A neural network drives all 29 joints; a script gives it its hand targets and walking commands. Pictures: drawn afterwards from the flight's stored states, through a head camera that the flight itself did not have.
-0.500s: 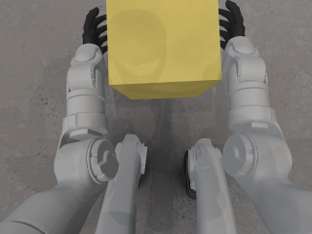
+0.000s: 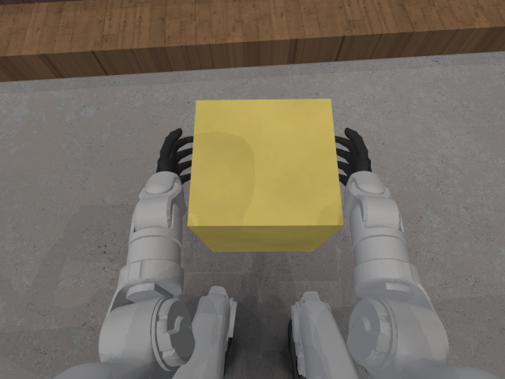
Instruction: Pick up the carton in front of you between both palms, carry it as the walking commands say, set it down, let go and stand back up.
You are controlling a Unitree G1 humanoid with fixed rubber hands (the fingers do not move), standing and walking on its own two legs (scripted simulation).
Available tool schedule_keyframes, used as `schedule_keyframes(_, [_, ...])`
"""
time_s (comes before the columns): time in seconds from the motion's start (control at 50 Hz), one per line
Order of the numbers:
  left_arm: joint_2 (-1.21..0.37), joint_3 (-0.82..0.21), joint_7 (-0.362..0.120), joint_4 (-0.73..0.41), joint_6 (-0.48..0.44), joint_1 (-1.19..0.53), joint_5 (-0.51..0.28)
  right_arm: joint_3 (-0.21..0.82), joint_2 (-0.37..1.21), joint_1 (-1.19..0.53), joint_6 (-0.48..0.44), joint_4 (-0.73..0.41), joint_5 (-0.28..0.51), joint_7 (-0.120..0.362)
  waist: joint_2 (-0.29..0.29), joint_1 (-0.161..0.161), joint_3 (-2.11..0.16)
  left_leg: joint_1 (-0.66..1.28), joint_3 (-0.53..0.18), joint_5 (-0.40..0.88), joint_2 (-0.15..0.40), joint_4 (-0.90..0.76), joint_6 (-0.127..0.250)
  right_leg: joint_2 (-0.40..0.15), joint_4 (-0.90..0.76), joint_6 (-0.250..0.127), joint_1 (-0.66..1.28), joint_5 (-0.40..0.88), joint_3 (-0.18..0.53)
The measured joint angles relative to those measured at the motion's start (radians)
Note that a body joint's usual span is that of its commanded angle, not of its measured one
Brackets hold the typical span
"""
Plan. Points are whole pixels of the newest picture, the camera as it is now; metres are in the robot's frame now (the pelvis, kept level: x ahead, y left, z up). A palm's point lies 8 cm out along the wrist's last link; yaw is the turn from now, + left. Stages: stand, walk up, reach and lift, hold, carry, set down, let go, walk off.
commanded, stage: reach and lift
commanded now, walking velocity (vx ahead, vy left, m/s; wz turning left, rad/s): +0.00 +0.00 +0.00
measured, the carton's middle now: (262, 187) +0.43 +0.02 -0.10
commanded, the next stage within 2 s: hold in 1.68 s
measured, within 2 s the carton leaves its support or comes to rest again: neither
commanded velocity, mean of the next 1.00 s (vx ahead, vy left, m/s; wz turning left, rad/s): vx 0.00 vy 0.00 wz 0.00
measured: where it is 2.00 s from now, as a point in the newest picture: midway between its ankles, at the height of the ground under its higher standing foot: (259, 363)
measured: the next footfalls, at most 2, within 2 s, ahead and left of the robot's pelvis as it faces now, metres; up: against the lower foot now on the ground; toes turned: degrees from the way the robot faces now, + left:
none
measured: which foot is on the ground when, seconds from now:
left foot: down 0.00-1.00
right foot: down 0.00-1.00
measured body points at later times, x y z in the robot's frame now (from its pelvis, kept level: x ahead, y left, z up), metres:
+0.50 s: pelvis +0.05 +0.00 +0.12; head +0.08 +0.00 +0.57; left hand +0.38 +0.16 +0.11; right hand +0.38 -0.14 +0.11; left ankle +0.07 +0.13 -0.59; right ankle +0.07 -0.12 -0.59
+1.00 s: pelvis +0.04 +0.00 +0.15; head +0.03 +0.01 +0.60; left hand +0.36 +0.16 +0.16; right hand +0.36 -0.15 +0.16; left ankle +0.08 +0.13 -0.59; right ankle +0.07 -0.12 -0.59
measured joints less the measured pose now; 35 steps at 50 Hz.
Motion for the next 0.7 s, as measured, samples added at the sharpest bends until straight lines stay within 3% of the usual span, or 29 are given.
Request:
schedule_keyframes(0.42, [-0.058, -0.095, -0.015, -0.099, 0.029, 0.307, 0.010, 0.075, 0.065, 0.326, 0.035, -0.126, -0.005, 0.015, 0.008, -0.013, 0.084, 0.697, 0.000, 0.118, 0.014, -0.503, 0.017, -0.019, -0.505, -0.008, 0.697, 0.120, 0.011])
schedule_keyframes(0.7, [-0.069, -0.184, -0.016, -0.215, 0.165, 0.445, 0.021, 0.156, 0.066, 0.467, 0.173, -0.246, -0.013, 0.030, 0.012, -0.025, 0.165, 1.169, -0.004, 0.213, 0.022, -0.815, 0.022, -0.032, -0.821, -0.011, 1.172, 0.216, 0.012])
